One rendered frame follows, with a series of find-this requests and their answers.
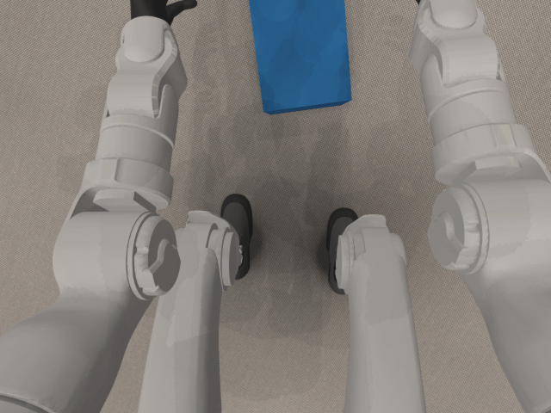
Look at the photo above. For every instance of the robot left thigh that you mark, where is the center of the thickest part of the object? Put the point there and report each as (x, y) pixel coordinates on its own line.
(182, 370)

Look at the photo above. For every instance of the robot left hand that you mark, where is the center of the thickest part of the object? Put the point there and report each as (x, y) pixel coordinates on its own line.
(158, 8)

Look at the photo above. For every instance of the robot left upper arm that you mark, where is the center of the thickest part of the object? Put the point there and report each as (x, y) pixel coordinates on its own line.
(109, 267)

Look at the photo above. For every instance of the robot left forearm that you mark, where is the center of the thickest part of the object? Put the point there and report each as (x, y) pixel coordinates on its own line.
(131, 171)

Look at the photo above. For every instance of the robot right shin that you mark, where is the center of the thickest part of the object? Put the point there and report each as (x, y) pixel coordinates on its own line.
(375, 220)

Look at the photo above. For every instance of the carton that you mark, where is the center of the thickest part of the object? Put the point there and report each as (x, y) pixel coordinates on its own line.
(302, 54)

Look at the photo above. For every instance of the robot right upper arm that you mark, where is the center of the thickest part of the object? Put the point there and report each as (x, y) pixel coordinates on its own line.
(497, 236)

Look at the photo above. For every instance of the robot right forearm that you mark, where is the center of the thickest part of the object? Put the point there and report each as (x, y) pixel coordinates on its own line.
(466, 98)

